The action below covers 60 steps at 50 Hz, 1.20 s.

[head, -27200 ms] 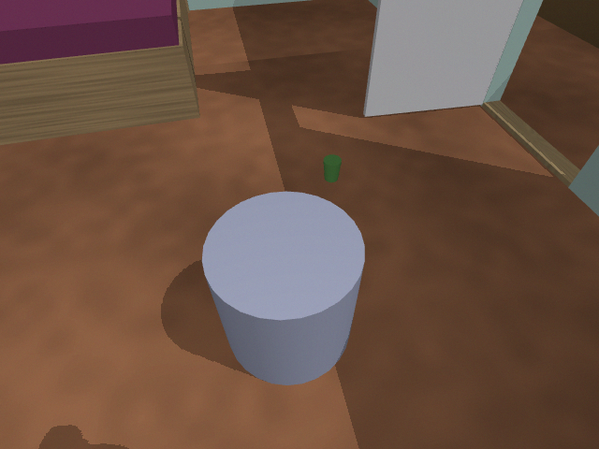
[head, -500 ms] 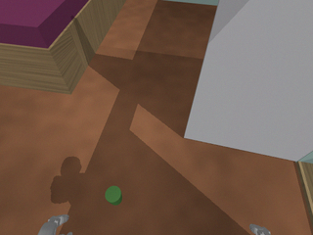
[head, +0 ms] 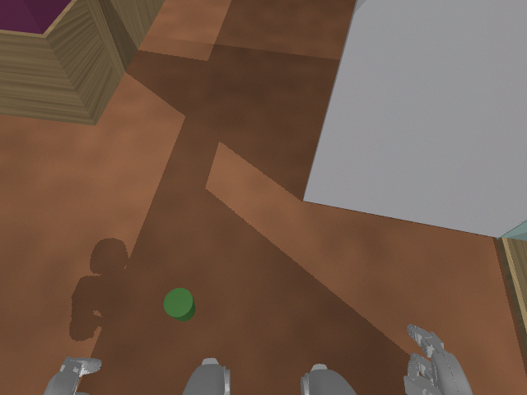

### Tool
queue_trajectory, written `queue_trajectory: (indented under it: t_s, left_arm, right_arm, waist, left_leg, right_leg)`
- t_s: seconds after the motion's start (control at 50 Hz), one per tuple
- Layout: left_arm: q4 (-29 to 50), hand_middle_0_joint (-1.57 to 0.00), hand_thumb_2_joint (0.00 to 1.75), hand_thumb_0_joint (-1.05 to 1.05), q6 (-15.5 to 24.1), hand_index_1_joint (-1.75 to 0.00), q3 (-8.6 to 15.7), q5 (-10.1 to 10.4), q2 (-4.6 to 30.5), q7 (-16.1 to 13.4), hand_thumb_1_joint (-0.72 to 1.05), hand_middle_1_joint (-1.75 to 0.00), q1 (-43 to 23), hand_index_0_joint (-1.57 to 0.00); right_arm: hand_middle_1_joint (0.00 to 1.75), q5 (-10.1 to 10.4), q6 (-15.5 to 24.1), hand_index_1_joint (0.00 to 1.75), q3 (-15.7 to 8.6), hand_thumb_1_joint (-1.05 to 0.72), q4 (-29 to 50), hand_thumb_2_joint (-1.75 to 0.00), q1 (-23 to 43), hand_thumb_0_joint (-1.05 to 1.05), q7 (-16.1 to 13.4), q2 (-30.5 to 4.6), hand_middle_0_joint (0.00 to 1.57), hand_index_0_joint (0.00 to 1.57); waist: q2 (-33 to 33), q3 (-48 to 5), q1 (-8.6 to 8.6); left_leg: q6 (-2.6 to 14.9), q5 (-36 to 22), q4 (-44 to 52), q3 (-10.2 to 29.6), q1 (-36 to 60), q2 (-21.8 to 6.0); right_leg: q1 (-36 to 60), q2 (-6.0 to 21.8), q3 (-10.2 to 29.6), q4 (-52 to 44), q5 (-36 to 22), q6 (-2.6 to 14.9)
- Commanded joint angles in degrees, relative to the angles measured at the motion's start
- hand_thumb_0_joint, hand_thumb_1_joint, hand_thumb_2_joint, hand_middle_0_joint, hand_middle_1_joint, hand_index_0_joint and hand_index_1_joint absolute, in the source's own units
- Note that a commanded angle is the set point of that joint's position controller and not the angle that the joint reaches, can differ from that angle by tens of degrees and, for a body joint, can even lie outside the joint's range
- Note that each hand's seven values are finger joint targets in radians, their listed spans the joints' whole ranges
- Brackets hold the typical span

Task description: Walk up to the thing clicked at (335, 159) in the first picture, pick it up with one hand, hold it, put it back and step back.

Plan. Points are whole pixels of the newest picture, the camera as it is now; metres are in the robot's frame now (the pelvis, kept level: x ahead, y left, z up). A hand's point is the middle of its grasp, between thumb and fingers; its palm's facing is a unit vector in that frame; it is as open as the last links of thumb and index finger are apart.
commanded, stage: rise first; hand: left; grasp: from above
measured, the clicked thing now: (181, 306) +0.41 +0.25 -0.63
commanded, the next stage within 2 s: none
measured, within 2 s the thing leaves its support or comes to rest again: neither
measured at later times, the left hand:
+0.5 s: hand (114, 372) +0.20 +0.30 -0.28, palm faces -0.40 -0.62 -0.68, open 14.0 cm
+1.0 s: hand (133, 334) +0.29 +0.32 -0.42, palm faces -0.47 -0.25 -0.84, open 14.0 cm
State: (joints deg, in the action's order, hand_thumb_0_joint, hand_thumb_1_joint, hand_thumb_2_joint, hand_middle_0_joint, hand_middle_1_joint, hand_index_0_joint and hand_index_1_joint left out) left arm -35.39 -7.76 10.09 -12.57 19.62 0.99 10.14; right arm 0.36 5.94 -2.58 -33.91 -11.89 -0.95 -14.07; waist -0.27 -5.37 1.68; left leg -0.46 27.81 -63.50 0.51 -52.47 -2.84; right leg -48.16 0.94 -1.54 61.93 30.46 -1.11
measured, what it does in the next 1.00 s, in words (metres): lowers itself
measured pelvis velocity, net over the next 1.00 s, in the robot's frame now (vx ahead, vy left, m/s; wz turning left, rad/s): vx -0.09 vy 0.00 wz -0.09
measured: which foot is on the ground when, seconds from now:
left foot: down 0.00-1.00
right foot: down 0.00-1.00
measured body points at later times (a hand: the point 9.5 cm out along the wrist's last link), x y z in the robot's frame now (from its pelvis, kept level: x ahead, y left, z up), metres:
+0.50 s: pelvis -0.04 +0.00 -0.14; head +0.13 +0.02 +0.27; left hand +0.22 +0.33 -0.24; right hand +0.16 -0.26 -0.24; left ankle +0.02 +0.12 -0.66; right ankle -0.01 -0.13 -0.66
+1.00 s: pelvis -0.09 +0.00 -0.29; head +0.12 +0.03 +0.11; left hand +0.31 +0.33 -0.37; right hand +0.01 -0.28 -0.41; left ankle +0.02 +0.12 -0.66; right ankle -0.01 -0.13 -0.66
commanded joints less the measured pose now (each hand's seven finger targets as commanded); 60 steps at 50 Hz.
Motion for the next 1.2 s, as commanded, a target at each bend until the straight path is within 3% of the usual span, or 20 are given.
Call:
queue_trajectory:
  t_s: [0.0,0.1,0.14,0.18,0.24,0.3,0.34,0.36,0.44,0.48,0.5,0.52,0.58,0.6,0.66,0.86,0.92,1.04,1.06,1.18]
  left_arm:
    - [9.85,-0.05,0.96,0.00,-0.24,-1.08,3.95,-1.63,11.13,-0.75,-0.51,-1.10,2.79,-0.06]
    - [13.62,-0.05,0.95,0.00,-0.44,-1.09,4.34,-2.93,11.30,-0.89,-0.52,-1.10,5.32,-0.06]
    - [14.73,-0.06,0.96,0.00,-0.03,-1.09,3.97,-4.06,12.17,-1.05,-0.54,-1.10,1.71,-0.06]
    - [13.07,-0.04,0.95,0.00,1.05,-1.09,3.01,-5.38,11.90,-1.14,-0.52,-1.10,-1.90,-0.06]
    - [8.94,-0.04,0.95,0.00,4.38,-1.09,4.50,-8.60,14.61,-1.52,-0.50,-1.10,-6.25,-0.05]
    - [7.67,-0.03,0.97,0.00,8.35,-1.09,3.01,-12.81,15.37,-1.39,-0.50,-1.10,-10.23,-0.04]
    - [7.28,-0.03,0.95,0.00,11.04,-1.10,4.61,-15.52,18.73,-1.95,-0.48,-1.12,-12.14,-0.05]
    - [6.20,-0.04,0.96,0.00,12.23,-1.10,3.65,-17.10,18.23,-2.33,-0.50,-1.12,-13.90,-0.05]
    - [0.38,-0.04,0.99,0.00,15.63,-1.11,6.37,-22.16,22.86,-4.46,-0.53,-1.11,-17.05,-0.05]
    - [-0.30,-0.05,1.01,0.00,16.84,-1.09,7.07,-24.72,24.82,-5.62,-0.55,-1.09,-20.66,-0.05]
    - [-0.46,-0.05,0.99,0.00,17.35,-1.09,6.81,-25.40,25.09,-5.85,-0.53,-1.10,-21.84,-0.05]
    - [-0.47,-0.05,0.99,0.00,17.68,-1.10,5.71,-26.03,24.60,-5.98,-0.54,-1.10,-24.72,-0.06]
    - [-1.78,-0.05,1.01,0.00,18.77,-1.09,6.35,-28.56,28.49,-6.79,-0.55,-1.09,-31.99,-0.05]
    - [-3.01,-0.05,1.01,0.00,18.93,-1.09,7.57,-29.34,30.23,-7.16,-0.56,-1.09,-32.57,-0.05]
    - [-4.93,-0.04,1.02,0.00,19.43,-1.09,7.18,-31.61,31.56,-7.49,-0.54,-1.09,-36.13,-0.04]
    - [-13.28,-0.04,1.01,0.00,23.67,-1.05,7.49,-39.16,38.55,-9.03,-0.53,-1.06,-48.81,-0.05]
    - [-15.48,-0.04,1.02,0.00,25.61,-1.03,5.67,-41.04,37.37,-10.11,-0.53,-1.04,-52.43,-0.05]
    - [-20.51,-0.05,1.01,0.00,26.79,-1.01,6.29,-46.37,40.65,-13.97,-0.54,-1.02,-55.77,-0.05]
    - [-20.44,-0.05,1.01,0.00,26.97,-1.01,5.78,-46.98,40.43,-14.56,-0.54,-1.01,-57.47,-0.05]
    - [-24.40,-0.06,1.00,0.00,26.46,-1.00,5.52,-50.50,42.09,-17.36,-0.54,-1.00,-60.87,-0.06]
  right_arm:
    - [0.30,-0.17,3.64,0.30,-2.96,-0.87,7.92,-0.89,-0.05,0.00,-0.87,-8.51,0.20,0.20]
    - [0.30,-0.34,4.55,0.30,-2.73,-0.88,9.24,-0.90,1.22,0.00,-0.46,-8.18,0.20,0.20]
    - [0.30,-0.26,4.99,0.30,-2.75,-0.89,9.41,-0.90,1.23,0.00,-0.55,-8.08,0.20,0.20]
    - [0.30,-0.40,5.68,0.30,-2.67,-0.87,8.90,-0.89,2.44,0.00,-0.39,-8.30,0.20,0.20]
    - [0.30,-0.50,6.57,0.30,-2.97,-0.85,7.62,-0.89,2.71,0.00,0.04,-9.05,0.20,0.20]
    - [0.30,-0.48,7.38,0.30,-3.43,-0.82,6.91,-0.88,3.26,0.00,0.64,-9.62,0.20,0.20]
    - [0.30,-0.43,7.46,0.30,-3.62,-0.83,5.73,-0.88,3.43,0.00,0.89,-10.31,0.20,0.20]
    - [0.30,-0.44,7.48,0.30,-3.73,-0.84,5.38,-0.89,3.48,0.00,1.21,-10.34,0.20,0.20]
    - [0.30,-0.57,6.58,0.30,-4.02,-0.87,3.07,-0.89,3.72,0.00,2.14,-11.56,0.20,0.20]
    - [0.30,-0.83,5.89,0.30,-4.34,-0.88,2.12,-0.90,3.43,0.00,2.69,-12.04,0.20,0.20]
    - [0.30,-1.04,5.54,0.30,-4.63,-0.87,1.61,-0.90,3.15,0.00,2.93,-12.06,0.20,0.20]
    - [0.30,-1.29,5.26,0.30,-4.76,-0.89,1.30,-0.90,2.96,0.00,3.20,-12.19,0.20,0.20]
    - [0.30,-1.64,4.39,0.30,-5.20,-0.88,0.16,-0.90,1.84,0.00,3.44,-12.58,0.20,0.20]
    - [0.30,-1.72,3.93,0.30,-5.25,-0.88,-0.42,-0.90,1.50,0.00,3.59,-12.81,0.20,0.20]
    - [0.30,-1.81,2.82,0.30,-5.27,-0.86,-0.98,-0.89,0.60,0.00,3.72,-12.88,0.20,0.20]
    - [0.30,-2.68,-0.42,0.30,-3.74,-0.87,-3.22,-0.89,-0.36,0.00,4.07,-12.88,0.20,0.20]
    - [0.30,-3.23,-1.01,0.30,-3.37,-0.87,-4.03,-0.89,-0.69,0.00,4.45,-13.36,0.20,0.20]
    - [0.30,-4.32,-2.63,0.30,-2.81,-0.88,-5.50,-0.90,-1.62,0.00,5.16,-14.25,0.20,0.20]
    - [0.30,-4.60,-2.81,0.30,-2.81,-0.89,-5.72,-0.90,-1.64,0.00,5.22,-14.34,0.20,0.20]
    - [0.30,-5.87,-3.82,0.30,-2.26,-0.90,-7.15,-0.90,-1.62,0.00,5.77,-14.22,0.20,0.20]
  waist:
    - [5.03,-15.02,-0.08]
    - [5.21,-17.09,-0.83]
    - [5.08,-17.13,0.69]
    - [4.96,-15.08,1.30]
    - [4.60,-16.22,0.49]
    - [5.33,-20.55,0.32]
    - [6.29,-25.03,-0.56]
    - [5.65,-26.47,-0.17]
    - [6.63,-30.27,-2.48]
    - [6.55,-33.72,-2.73]
    - [6.65,-35.67,-2.84]
    - [6.66,-36.37,-1.85]
    - [6.87,-38.19,-1.71]
    - [6.45,-39.53,-2.56]
    - [5.64,-41.44,-2.30]
    - [6.21,-35.56,-1.33]
    - [8.03,-33.40,0.52]
    - [11.26,-34.50,0.20]
    - [11.49,-34.51,0.90]
    - [12.88,-33.78,1.13]
  left_leg:
    - [0.98,-14.94,5.35,0.07,11.01,1.11]
    - [0.94,-13.50,1.72,0.87,7.08,1.11]
    - [1.30,-12.39,-0.75,0.50,4.71,1.26]
    - [1.25,-7.20,-3.01,1.05,0.30,1.25]
    - [1.28,-5.02,-7.61,1.60,-5.47,1.41]
    - [1.15,-3.69,-12.40,1.73,-8.66,1.41]
    - [1.25,-6.58,-16.31,1.84,-10.43,1.41]
    - [1.35,-6.71,-18.39,1.67,-12.09,1.51]
    - [1.33,-10.07,-24.95,2.13,-16.37,1.32]
    - [1.24,-11.23,-28.18,2.28,-18.17,1.30]
    - [1.41,-12.02,-30.13,1.92,-18.63,1.22]
    - [1.35,-11.15,-31.09,2.27,-19.53,1.09]
    - [1.52,-6.72,-34.31,2.05,-23.64,0.92]
    - [1.56,-6.91,-35.19,2.23,-23.85,0.81]
    - [1.92,-5.11,-38.23,1.67,-27.27,0.91]
    - [2.23,6.60,-43.90,1.90,-39.47,1.14]
    - [1.94,9.46,-44.52,3.46,-39.89,0.89]
    - [1.38,8.11,-47.07,3.69,-39.74,0.94]
    - [1.40,7.92,-47.94,3.64,-40.13,0.96]
    - [1.42,6.88,-50.82,3.06,-41.81,1.07]
  right_leg:
    - [0.83,-1.75,-0.72,-5.09,-13.89,2.17]
    - [-3.53,-1.84,-1.13,-0.41,-12.13,2.29]
    - [-5.59,-1.82,-0.71,0.67,-12.21,2.16]
    - [-10.76,-1.80,-0.57,3.58,-7.88,2.20]
    - [-16.50,-1.55,-0.42,9.04,-5.97,2.39]
    - [-22.38,-1.66,-0.18,14.26,-4.41,2.57]
    - [-25.23,-1.77,0.12,18.22,-6.44,2.54]
    - [-27.09,-1.96,0.09,19.73,-6.64,2.54]
    - [-33.92,-2.08,-0.49,26.41,-8.00,2.64]
    - [-35.96,-2.22,-0.79,29.69,-8.59,2.75]
    - [-36.30,-2.29,-0.83,30.67,-9.36,2.65]
    - [-37.90,-2.33,-1.19,31.71,-8.67,2.65]
    - [-40.51,-2.51,-1.39,33.61,-5.63,2.52]
    - [-40.78,-2.55,-1.66,34.71,-5.64,2.59]
    - [-41.78,-2.78,-2.00,36.02,-4.56,2.52]
    - [-51.02,-3.49,-3.57,41.80,5.55,2.92]
    - [-56.10,-3.44,-4.78,44.53,7.40,3.07]
    - [-59.61,-3.44,-5.73,48.23,5.98,3.36]
    - [-60.49,-3.41,-5.79,48.64,5.80,3.38]
    - [-62.19,-3.42,-5.98,50.65,5.07,3.36]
